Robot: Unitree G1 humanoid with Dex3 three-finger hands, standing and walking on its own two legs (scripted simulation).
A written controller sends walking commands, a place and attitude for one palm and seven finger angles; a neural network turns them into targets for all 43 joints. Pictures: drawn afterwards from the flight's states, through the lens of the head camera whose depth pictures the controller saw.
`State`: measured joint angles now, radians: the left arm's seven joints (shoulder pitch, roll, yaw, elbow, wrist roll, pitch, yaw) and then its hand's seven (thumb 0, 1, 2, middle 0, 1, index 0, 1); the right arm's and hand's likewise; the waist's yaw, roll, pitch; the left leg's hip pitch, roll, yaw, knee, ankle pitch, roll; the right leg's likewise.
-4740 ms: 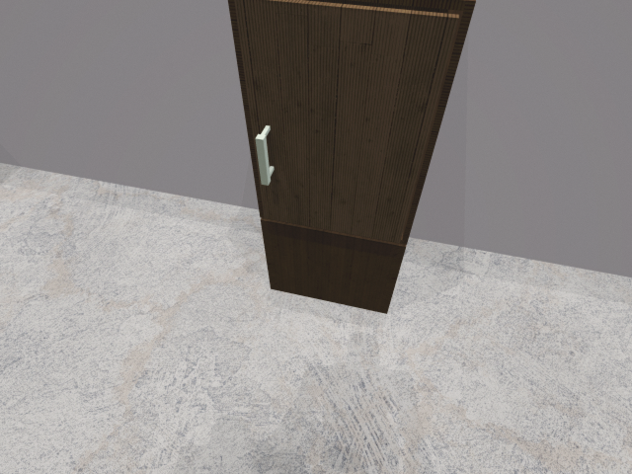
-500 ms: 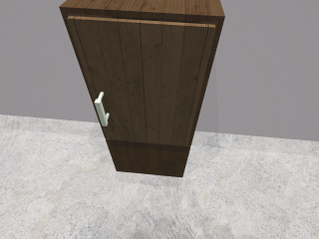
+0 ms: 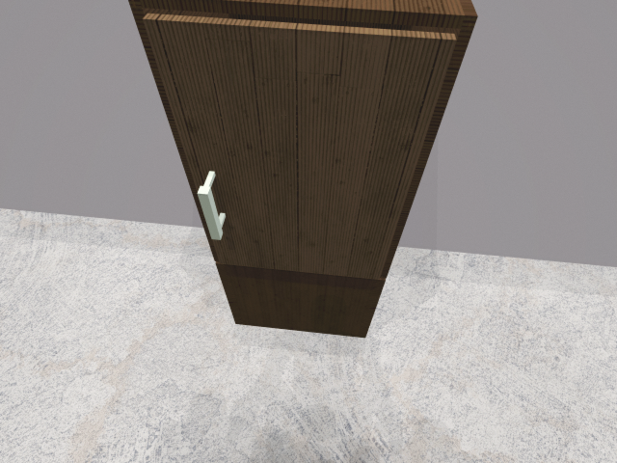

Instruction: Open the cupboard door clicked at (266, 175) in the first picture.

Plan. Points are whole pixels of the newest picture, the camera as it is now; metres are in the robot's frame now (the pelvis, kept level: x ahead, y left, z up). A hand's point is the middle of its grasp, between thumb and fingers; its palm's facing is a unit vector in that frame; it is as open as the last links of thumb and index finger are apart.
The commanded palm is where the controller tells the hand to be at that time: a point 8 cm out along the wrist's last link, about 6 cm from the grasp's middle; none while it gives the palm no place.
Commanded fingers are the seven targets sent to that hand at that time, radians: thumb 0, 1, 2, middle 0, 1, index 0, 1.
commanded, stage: shuffle to correct the standing spot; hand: left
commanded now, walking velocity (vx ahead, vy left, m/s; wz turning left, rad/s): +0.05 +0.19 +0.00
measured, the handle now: (213, 206) +0.56 +0.23 -0.08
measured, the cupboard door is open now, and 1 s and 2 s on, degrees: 0 0 0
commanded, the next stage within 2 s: come to a stop and stand still in 0.12 s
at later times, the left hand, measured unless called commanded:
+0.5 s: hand out of the picture +0.01 +0.26 -0.19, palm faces +0.09 -0.97 -0.22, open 7.3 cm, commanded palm none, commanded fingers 0.00 0.90 0.90 -0.20 -0.30 -0.20 -0.30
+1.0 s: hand out of the picture +0.05 +0.22 -0.17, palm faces +0.04 -0.97 -0.23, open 7.3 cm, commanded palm none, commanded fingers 0.00 0.90 0.90 -0.20 -0.30 -0.20 -0.30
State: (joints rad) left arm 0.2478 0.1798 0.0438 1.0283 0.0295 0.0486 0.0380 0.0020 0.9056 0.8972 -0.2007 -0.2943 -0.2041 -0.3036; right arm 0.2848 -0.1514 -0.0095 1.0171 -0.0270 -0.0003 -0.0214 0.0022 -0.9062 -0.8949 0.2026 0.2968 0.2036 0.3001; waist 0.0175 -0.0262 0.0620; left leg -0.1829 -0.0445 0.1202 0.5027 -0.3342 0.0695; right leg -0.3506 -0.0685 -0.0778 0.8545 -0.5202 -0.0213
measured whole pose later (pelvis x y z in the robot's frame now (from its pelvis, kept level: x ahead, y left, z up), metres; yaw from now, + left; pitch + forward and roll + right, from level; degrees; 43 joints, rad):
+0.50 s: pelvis +0.02 +0.06 -0.01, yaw +1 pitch +0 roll +0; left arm 0.32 0.22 0.06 1.03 0.03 0.04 0.04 0.00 0.91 0.90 -0.20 -0.29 -0.21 -0.30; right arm 0.19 -0.15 -0.02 0.98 -0.03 -0.01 -0.01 0.00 -0.91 -0.90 0.20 0.30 0.20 0.30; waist 0.03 -0.07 0.04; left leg -0.34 0.05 0.06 0.62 -0.29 -0.02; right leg -0.30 -0.08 -0.04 0.80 -0.52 0.02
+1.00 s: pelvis +0.00 +0.03 +0.00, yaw +2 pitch -2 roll -1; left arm 0.27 0.16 0.02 0.98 0.02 0.01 0.04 0.00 0.91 0.90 -0.20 -0.29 -0.21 -0.30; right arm 0.30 -0.16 -0.03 1.00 -0.02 0.02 -0.02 0.00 -0.91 -0.90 0.20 0.30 0.20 0.30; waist -0.03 0.02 0.01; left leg -0.28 0.03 0.07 0.59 -0.27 0.02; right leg -0.20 0.04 -0.10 0.55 -0.32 -0.06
